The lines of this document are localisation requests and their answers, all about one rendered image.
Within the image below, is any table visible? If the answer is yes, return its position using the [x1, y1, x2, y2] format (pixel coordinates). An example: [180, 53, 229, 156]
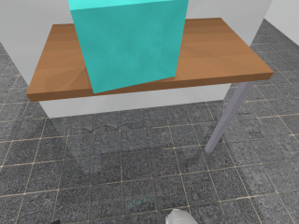
[26, 18, 274, 153]

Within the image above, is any right robot thigh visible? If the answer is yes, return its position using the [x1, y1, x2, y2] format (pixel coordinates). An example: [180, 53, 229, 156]
[165, 210, 198, 224]

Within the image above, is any carton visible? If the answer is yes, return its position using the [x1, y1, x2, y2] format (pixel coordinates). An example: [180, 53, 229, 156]
[68, 0, 189, 93]

